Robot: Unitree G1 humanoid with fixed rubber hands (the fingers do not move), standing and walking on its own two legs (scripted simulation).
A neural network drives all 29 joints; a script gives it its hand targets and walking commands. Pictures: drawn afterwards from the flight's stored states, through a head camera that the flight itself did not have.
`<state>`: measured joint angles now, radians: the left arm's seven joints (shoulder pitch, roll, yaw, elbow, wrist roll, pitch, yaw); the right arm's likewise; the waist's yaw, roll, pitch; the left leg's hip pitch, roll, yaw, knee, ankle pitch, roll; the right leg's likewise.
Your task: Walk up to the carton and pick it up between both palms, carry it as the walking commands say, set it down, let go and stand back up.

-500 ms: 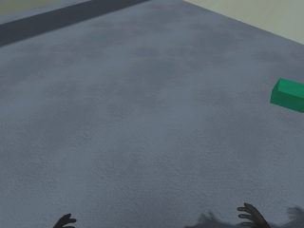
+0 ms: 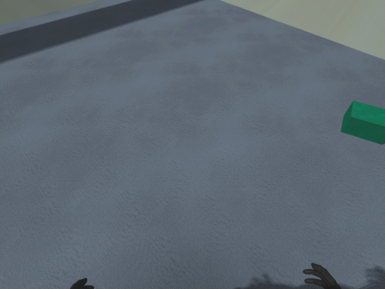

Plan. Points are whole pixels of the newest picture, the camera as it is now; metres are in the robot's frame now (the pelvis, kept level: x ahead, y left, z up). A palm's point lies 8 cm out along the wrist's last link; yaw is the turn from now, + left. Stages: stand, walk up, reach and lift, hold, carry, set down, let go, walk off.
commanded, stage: stand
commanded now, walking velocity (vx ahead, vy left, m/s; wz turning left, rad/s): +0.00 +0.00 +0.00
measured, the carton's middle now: (366, 122) +1.23 -1.22 -0.68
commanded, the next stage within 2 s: walk up in 0.22 s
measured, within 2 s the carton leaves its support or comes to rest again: neither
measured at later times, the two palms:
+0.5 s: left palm out of the picture +0.08 +0.28 -0.10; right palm out of the picture +0.08 -0.30 -0.10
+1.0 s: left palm (145, 242) +0.24 +0.13 -0.09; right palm out of the picture +0.08 -0.50 -0.08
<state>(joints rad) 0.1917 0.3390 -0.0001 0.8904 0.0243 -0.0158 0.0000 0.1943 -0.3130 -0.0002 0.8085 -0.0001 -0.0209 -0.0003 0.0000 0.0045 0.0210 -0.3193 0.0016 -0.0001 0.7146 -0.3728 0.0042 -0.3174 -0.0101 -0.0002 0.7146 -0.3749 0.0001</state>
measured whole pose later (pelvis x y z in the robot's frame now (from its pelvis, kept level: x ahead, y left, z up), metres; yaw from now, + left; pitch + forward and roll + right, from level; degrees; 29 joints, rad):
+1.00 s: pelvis +0.08 -0.13 +0.00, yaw -18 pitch +1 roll +1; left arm 0.27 0.39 0.02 0.82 0.03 -0.02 -0.11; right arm 0.16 -0.50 -0.07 0.89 0.00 -0.08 0.02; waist 0.00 0.02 0.04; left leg -0.54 0.10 0.10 0.82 -0.44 0.03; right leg -0.35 0.04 0.01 0.72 -0.38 -0.05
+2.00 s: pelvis +0.32 -0.36 +0.00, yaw -35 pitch -1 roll +2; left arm 0.30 0.46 0.02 0.87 0.02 -0.07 -0.08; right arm 0.26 -0.46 -0.06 0.89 0.00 -0.07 0.03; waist 0.01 -0.01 0.04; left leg -0.36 0.14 0.13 0.97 -0.41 0.04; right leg -0.41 -0.04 0.00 0.77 -0.33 -0.03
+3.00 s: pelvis +0.52 -0.48 +0.01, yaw -43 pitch -2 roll -1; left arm 0.32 0.43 0.02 0.88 0.02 -0.07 -0.05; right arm 0.27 -0.45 -0.06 0.89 0.00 -0.11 0.05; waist 0.00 -0.02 0.04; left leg -0.34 0.11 0.14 0.68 -0.30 0.01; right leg -0.43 -0.04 0.00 0.97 -0.39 -0.03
